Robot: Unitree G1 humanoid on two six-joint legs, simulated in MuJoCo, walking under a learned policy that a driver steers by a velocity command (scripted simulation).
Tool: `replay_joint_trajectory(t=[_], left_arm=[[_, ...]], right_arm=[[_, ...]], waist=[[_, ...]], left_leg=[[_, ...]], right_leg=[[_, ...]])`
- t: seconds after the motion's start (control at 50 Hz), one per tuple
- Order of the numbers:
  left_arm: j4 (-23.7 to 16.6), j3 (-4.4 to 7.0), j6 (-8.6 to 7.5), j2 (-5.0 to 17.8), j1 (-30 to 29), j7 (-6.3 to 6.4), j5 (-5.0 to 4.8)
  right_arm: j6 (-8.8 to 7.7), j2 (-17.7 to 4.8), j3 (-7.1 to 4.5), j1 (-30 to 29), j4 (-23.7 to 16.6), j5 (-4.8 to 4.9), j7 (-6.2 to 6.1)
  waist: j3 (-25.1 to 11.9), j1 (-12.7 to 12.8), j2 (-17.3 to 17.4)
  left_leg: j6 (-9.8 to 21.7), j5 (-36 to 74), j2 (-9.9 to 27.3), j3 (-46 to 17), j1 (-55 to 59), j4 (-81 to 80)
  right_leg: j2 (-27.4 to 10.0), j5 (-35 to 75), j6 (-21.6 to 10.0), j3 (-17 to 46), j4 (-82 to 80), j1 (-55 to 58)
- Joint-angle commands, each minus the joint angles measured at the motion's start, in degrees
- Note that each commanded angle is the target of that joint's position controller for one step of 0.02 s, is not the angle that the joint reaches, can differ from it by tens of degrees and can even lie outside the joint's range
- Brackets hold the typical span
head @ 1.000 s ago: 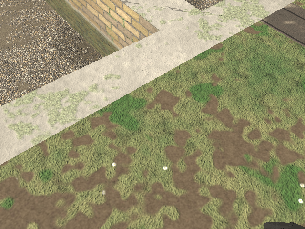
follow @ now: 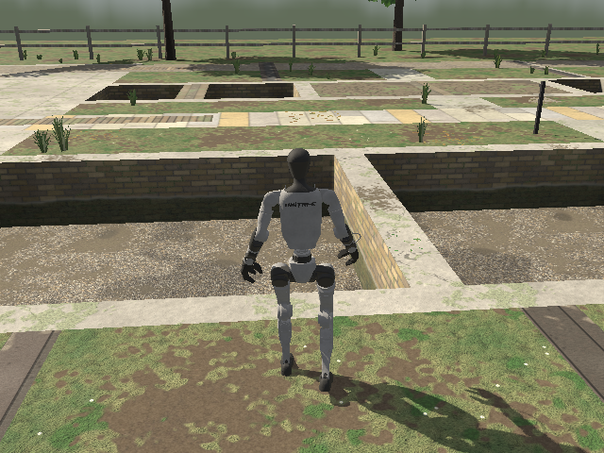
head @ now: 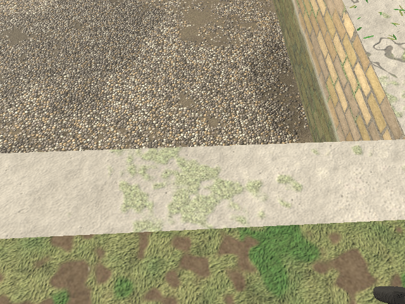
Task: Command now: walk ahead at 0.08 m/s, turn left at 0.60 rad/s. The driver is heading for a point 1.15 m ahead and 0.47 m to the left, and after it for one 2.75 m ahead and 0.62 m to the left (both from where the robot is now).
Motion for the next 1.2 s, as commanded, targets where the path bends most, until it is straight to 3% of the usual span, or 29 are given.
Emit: replay_joint_trajectory(t=[0.02,0.04,0.06,0.08,0.12,0.2,0.28,0.34,0.36,0.38,0.4,0.42,0.44,0.48,0.56,0.62,0.7,0.74,0.76,0.78,0.8,0.82,0.84,0.88,0.9,0.96,1.04,1.12,1.2], left_arm=[[-5.6,0.91,-0.40,7.4,-0.4,-0.42,-0.54],[-4.9,0.81,0.08,6.4,-0.8,0.24,0.09],[-5.1,0.99,0.64,6.9,-1.1,0.76,0.53],[-5.0,0.91,1.08,6.5,-0.6,0.72,0.45],[-4.5,0.50,1.36,5.0,0.7,0.85,0.37],[-4.9,-0.01,1.65,3.8,-0.7,0.86,0.33],[-5.9,0.34,1.25,4.3,-1.8,0.14,0.00],[-4.9,1.13,0.62,4.7,2.6,-0.44,0.29],[-5.0,2.16,0.77,8.7,4.5,-0.11,1.34],[-4.9,3.21,1.31,13.5,3.3,0.06,2.90],[-6.9,2.57,0.90,10.7,0.3,0.33,3.62],[-8.2,1.67,0.76,7.6,-3.4,0.90,2.93],[-8.7,1.29,0.79,5.9,-5.9,1.21,1.89],[-8.8,0.72,1.02,4.6,-5.5,1.80,0.62],[-7.8,1.36,2.16,6.1,0.2,2.38,1.14],[-7.7,2.43,2.58,8.6,0.5,1.91,0.71],[-7.2,3.24,2.54,10.3,0.0,0.92,-0.48],[-6.9,3.32,2.44,10.2,-1.3,0.82,-1.64],[-5.9,2.96,2.21,8.6,0.5,0.72,-1.89],[-5.4,2.27,1.96,5.9,2.9,0.40,-0.55],[-9.2,0.63,1.70,2.1,0.4,0.24,2.51],[-10.0,1.67,1.47,5.4,-4.9,0.83,1.46],[-10.0,2.19,1.68,6.7,-5.5,1.00,0.11],[-8.6,2.67,2.02,6.9,-3.8,1.76,0.52],[-8.3,2.79,2.07,6.9,-3.0,1.83,0.90],[-8.1,2.33,1.87,5.2,-1.5,1.44,0.40],[-8.9,1.65,0.99,4.4,-3.6,0.22,-0.32],[-9.5,1.35,-1.13,4.3,-4.1,-1.20,-0.75],[-7.1,1.32,-3.15,3.3,3.2,-1.59,-0.89]], right_arm=[[-1.41,-9.7,-2.78,6.5,-3.4,0.41,-0.38],[-1.25,-8.6,-2.49,4.8,-3.1,1.01,-0.61],[-0.84,-8.2,-2.29,2.8,-3.2,1.18,-1.03],[-0.44,-8.7,-2.33,1.6,-3.6,0.47,-1.33],[-0.14,-9.1,-2.65,1.1,-3.7,-0.27,-1.92],[0.50,-9.8,-3.09,1.2,-3.2,0.29,-2.93],[1.22,-9.4,-2.98,1.2,-3.1,0.37,-2.70],[1.87,-8.4,-2.64,0.8,-2.9,1.32,-2.88],[1.90,-5.8,-1.90,2.7,-2.8,1.17,-2.94],[1.45,-5.1,-1.93,2.5,-4.7,1.54,-2.94],[0.76,-9.8,-3.28,3.8,-3.7,0.34,-2.89],[0.96,-11.5,-4.19,5.2,-2.0,0.86,-2.65],[1.62,-10.4,-4.18,7.0,-0.2,1.00,-2.82],[2.54,-7.5,-3.45,7.6,0.5,0.87,-2.91],[2.38,-4.8,-2.08,1.1,-2.5,1.60,-2.48],[2.30,-3.6,-1.15,-0.2,-3.7,1.16,-1.66],[2.76,-5.0,-1.58,1.5,-3.5,1.38,-0.83],[2.96,-4.8,-1.92,4.6,-2.4,1.41,-0.41],[2.97,-5.8,-2.52,6.7,-1.5,1.33,-0.68],[2.83,-9.9,-3.85,9.3,-1.2,1.43,-1.35],[2.41,-16.9,-4.98,8.9,-2.8,0.59,-2.13],[0.98,-13.7,-4.16,10.5,-2.8,-1.33,-1.47],[-0.04,-12.1,-3.36,8.2,-2.1,-1.31,-1.40],[-0.31,-9.1,-2.48,2.4,-2.1,0.80,-2.08],[-0.09,-8.7,-2.05,1.0,-2.3,0.95,-2.44],[0.25,-8.6,-1.83,1.0,-2.2,0.32,-2.99],[-0.06,-9.1,-1.87,3.9,-0.9,0.92,-3.02],[-0.79,-9.0,-1.31,5.9,1.0,0.67,-2.16],[-1.08,-6.9,-0.10,4.5,1.7,0.76,-1.66]], waist=[[-19.0,-4.2,5.8],[-15.4,-2.8,2.1],[-13.4,-1.6,3.1],[-12.5,-0.5,4.8],[-13.2,-0.1,6.2],[-14.2,-1.1,7.2],[-12.6,-2.0,9.4],[-11.7,0.4,9.0],[-12.0,-0.2,1.7],[-7.9,-2.2,-15.9],[-7.7,-1.8,-13.9],[-7.1,-3.4,-9.6],[-6.1,-4.3,-7.4],[-5.3,-3.4,-6.8],[-6.3,1.0,-8.9],[-8.0,1.8,-10.1],[-8.8,1.1,-11.1],[-9.1,-1.5,-10.1],[-9.7,-2.3,-7.8],[-11.1,-2.4,2.1],[-10.7,-1.2,20.0],[-14.4,-6.4,13.2],[-11.9,-4.8,9.9],[-9.2,-2.2,7.4],[-9.2,-1.3,8.0],[-10.6,-0.8,7.9],[-9.1,-3.4,10.5],[-6.5,-4.5,10.2],[-4.8,0.3,6.9]], left_leg=[[15.6,25.7,18.5,-26.5,31.4,-11.0],[12.5,20.6,15.7,-23.4,26.0,-11.8],[11.2,17.7,14.0,-21.6,20.7,-12.8],[10.7,17.0,12.3,-20.3,16.4,-13.8],[10.8,17.9,11.1,-19.5,14.1,-14.0],[9.8,7.9,9.7,-21.2,11.6,-14.0],[8.1,-1.3,9.1,-26.0,10.9,-13.7],[4.4,-4.3,5.9,-26.2,7.7,-9.7],[0.9,-14.0,1.7,-21.5,1.8,-1.0],[-2.4,-25.1,-7.9,-8.0,-9.1,11.5],[-4.7,-25.8,-3.9,-9.9,-8.7,25.1],[-5.2,-21.9,-3.0,-10.0,-7.9,30.7],[-6.3,-18.7,-2.6,-8.8,-7.7,33.4],[-8.1,-14.6,-1.8,-7.3,-9.4,38.1],[-10.2,-12.8,1.2,-3.3,-10.9,27.4],[-9.8,-15.1,3.2,-0.9,-4.5,18.0],[-7.5,-13.7,2.5,2.6,3.7,7.1],[-4.7,-6.2,1.5,4.1,10.1,-4.1],[-2.7,-0.5,0.5,3.4,16.6,-9.9],[0.4,14.2,6.3,-6.2,27.1,-12.5],[11.3,32.5,21.4,-27.8,32.7,-11.3],[17.7,29.3,23.9,-29.7,28.8,-12.7],[15.3,24.8,20.7,-24.3,26.4,-13.2],[9.7,17.7,15.1,-19.0,23.5,-13.1],[9.2,19.6,13.7,-17.8,21.0,-13.1],[9.3,18.3,11.9,-17.3,20.0,-13.0],[9.5,-17.2,11.2,-22.8,18.6,-17.8],[9.4,-22.8,11.8,-25.5,14.9,-18.0],[6.4,-26.8,8.0,-25.3,6.2,-14.0]], right_leg=[[1.1,-1.7,0.3,9.7,19.8,-22.2],[-0.3,1.3,0.5,9.7,15.3,-21.4],[-0.8,3.5,0.8,9.7,10.9,-18.7],[0.1,5.2,1.1,8.7,8.4,-15.1],[1.7,6.2,2.0,8.1,2.4,-11.9],[3.0,10.7,2.5,9.0,-6.8,-7.7],[4.1,11.5,1.2,9.4,-14.6,-4.9],[3.2,19.0,-1.7,8.2,-30.0,4.3],[-7.0,18.3,-5.3,16.9,-35.4,9.9],[-18.4,22.8,-14.0,32.0,-40.7,8.1],[-22.0,24.7,-18.1,35.5,-41.2,4.4],[-18.8,25.7,-16.1,29.1,-39.9,3.3],[-14.7,25.5,-13.2,22.9,-38.8,3.4],[-12.0,29.0,-12.4,16.8,-38.1,5.5],[-12.3,33.1,-14.1,12.0,-37.8,13.9],[-14.1,36.5,-14.6,9.6,-37.0,14.3],[-15.7,40.4,-14.0,7.3,-34.8,12.9],[-15.3,39.5,-11.4,5.1,-30.8,11.1],[-13.7,35.6,-8.3,2.6,-26.7,7.7],[-9.5,23.8,-3.2,-2.4,-15.6,-2.1],[-0.8,-5.7,2.5,-4.2,0.2,-20.5],[0.8,-8.7,2.8,5.5,10.4,-21.9],[-0.3,-4.4,2.1,7.5,13.2,-22.3],[-1.1,4.2,1.9,8.5,10.1,-22.4],[-0.3,7.1,2.5,8.2,10.3,-20.0],[1.6,11.0,3.3,7.7,5.3,-16.7],[2.1,12.8,2.1,7.4,-8.7,-14.4],[2.4,9.8,-0.3,5.9,-17.2,-7.8],[2.8,16.6,-3.9,4.4,-30.1,7.7]])
Keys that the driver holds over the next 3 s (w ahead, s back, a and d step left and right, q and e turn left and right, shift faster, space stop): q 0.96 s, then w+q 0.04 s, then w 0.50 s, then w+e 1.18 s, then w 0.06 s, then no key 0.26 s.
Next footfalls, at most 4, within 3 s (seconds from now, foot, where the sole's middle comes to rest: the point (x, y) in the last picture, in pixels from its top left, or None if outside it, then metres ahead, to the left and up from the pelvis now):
0.36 right None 0.13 -0.14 -0.76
0.78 left None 0.02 0.10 -0.76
1.22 right None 0.17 -0.07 -0.76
1.66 left None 0.22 0.33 -0.76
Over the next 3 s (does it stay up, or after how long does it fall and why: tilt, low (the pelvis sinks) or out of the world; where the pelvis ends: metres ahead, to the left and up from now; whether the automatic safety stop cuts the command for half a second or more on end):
stays up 0.68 0.40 0.01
